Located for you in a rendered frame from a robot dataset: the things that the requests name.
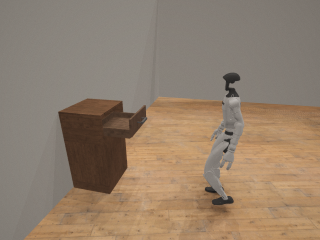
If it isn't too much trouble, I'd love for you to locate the drawer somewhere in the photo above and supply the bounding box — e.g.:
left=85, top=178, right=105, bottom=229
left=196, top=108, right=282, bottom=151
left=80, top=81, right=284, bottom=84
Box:
left=102, top=105, right=146, bottom=139

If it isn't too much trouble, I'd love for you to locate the right robot foot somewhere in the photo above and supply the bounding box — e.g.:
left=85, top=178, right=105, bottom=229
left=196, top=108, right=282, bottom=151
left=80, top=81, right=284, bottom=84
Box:
left=205, top=186, right=224, bottom=193

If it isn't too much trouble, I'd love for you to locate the cabinet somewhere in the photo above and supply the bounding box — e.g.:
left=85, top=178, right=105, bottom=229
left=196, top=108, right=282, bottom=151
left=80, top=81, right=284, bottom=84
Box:
left=58, top=98, right=128, bottom=194

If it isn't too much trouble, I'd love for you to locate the right robot forearm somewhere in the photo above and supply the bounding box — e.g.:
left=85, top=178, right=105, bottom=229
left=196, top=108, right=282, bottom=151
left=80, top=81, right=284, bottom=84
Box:
left=218, top=120, right=225, bottom=131

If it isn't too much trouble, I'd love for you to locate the robot left upper arm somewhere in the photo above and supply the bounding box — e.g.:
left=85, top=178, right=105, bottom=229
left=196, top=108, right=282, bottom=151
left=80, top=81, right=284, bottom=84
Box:
left=228, top=97, right=245, bottom=128

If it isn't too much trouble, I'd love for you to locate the handle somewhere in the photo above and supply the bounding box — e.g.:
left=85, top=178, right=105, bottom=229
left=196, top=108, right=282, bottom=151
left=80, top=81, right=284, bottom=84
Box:
left=137, top=117, right=148, bottom=124

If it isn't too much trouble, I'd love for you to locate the robot right shin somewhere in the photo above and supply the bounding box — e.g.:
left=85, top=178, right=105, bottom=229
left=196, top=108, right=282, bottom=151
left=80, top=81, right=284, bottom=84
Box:
left=212, top=167, right=221, bottom=180

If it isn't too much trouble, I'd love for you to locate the right robot hand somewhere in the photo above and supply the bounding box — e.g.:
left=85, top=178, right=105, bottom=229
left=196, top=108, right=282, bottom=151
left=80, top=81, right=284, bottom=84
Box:
left=210, top=128, right=222, bottom=141

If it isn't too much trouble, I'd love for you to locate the left robot forearm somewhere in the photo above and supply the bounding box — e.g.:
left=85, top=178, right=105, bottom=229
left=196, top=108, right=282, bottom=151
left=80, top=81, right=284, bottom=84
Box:
left=227, top=123, right=244, bottom=153

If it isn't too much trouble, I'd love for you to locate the left robot hand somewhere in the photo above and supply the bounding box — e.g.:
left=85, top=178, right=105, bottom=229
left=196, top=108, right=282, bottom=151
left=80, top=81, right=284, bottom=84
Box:
left=220, top=151, right=234, bottom=170

